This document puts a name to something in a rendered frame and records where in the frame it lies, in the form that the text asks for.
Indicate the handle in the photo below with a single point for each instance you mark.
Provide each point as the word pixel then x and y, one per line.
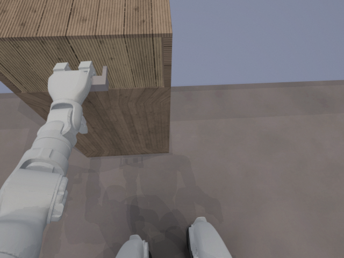
pixel 100 83

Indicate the robot left forearm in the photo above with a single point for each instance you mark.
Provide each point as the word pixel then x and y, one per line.
pixel 52 147

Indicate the robot left shin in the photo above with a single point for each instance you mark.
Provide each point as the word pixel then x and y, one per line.
pixel 135 237

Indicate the drawer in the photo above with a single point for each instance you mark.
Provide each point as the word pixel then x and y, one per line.
pixel 131 62

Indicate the robot shin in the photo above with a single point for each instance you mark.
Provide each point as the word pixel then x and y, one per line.
pixel 199 219
pixel 135 237

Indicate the robot right shin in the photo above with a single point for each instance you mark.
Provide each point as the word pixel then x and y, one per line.
pixel 199 219

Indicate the robot left upper arm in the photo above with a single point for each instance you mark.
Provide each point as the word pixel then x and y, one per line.
pixel 32 200

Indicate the left robot hand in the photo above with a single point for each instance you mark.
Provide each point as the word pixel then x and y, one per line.
pixel 73 85

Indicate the cabinet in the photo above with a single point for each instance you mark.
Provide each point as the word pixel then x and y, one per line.
pixel 120 121

